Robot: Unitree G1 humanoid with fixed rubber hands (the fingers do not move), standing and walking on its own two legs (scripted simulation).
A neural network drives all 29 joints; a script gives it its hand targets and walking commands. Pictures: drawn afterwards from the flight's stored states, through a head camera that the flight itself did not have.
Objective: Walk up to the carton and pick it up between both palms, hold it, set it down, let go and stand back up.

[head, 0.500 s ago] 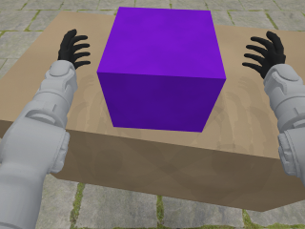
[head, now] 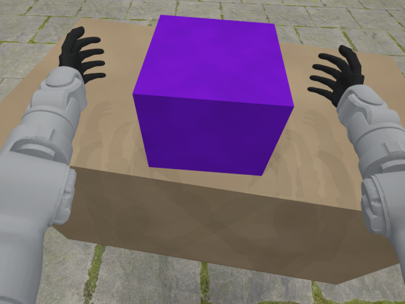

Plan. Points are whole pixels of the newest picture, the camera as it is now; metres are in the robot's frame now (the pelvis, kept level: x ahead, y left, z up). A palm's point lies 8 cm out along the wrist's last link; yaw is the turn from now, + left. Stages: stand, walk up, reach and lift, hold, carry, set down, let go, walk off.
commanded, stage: set down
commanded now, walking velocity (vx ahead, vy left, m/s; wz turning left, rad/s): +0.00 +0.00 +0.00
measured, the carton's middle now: (211, 95) +0.58 -0.02 +0.06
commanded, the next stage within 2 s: none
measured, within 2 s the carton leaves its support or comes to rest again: neither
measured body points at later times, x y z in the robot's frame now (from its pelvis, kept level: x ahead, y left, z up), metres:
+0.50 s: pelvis +0.02 +0.00 +0.01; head +0.04 +0.00 +0.46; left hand +0.46 +0.24 +0.16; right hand +0.45 -0.25 +0.15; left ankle +0.02 +0.16 -0.73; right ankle +0.07 -0.13 -0.73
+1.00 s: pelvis +0.02 +0.00 +0.02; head +0.02 +0.01 +0.47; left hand +0.39 +0.24 +0.11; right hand +0.37 -0.26 +0.11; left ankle +0.02 +0.16 -0.73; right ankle +0.07 -0.13 -0.73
